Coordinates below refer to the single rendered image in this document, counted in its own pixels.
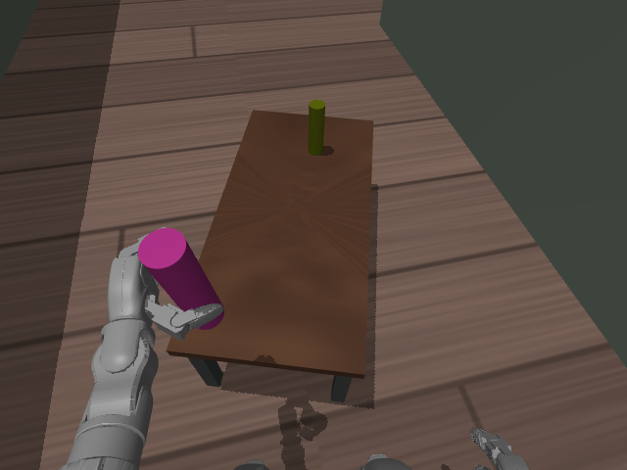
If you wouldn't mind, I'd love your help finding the right robot hand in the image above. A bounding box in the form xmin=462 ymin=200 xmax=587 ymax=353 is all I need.
xmin=470 ymin=428 xmax=530 ymax=470

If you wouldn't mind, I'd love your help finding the coffee table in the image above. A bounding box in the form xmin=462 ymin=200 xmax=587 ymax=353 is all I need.
xmin=167 ymin=110 xmax=373 ymax=402

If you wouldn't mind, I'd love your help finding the left robot arm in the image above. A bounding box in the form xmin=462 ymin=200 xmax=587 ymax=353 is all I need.
xmin=59 ymin=318 xmax=159 ymax=470

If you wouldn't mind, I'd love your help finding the left robot hand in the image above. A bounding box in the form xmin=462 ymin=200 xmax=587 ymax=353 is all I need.
xmin=107 ymin=227 xmax=223 ymax=341

